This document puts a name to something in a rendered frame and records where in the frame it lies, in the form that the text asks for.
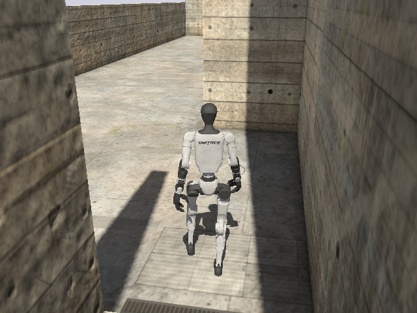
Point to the robot right hand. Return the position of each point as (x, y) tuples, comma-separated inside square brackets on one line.
[(238, 184)]

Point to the left robot thigh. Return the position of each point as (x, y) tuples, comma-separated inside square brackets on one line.
[(192, 190)]

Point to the robot right forearm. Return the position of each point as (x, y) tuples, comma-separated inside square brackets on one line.
[(236, 172)]

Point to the robot left upper arm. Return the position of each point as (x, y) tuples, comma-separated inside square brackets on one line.
[(186, 149)]

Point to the robot right upper arm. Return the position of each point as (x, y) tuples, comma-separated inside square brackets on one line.
[(231, 148)]

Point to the robot left hand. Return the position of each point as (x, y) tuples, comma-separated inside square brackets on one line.
[(176, 201)]

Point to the robot left forearm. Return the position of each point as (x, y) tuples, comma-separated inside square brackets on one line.
[(181, 178)]

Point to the robot right shin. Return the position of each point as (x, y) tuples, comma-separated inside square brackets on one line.
[(220, 244)]

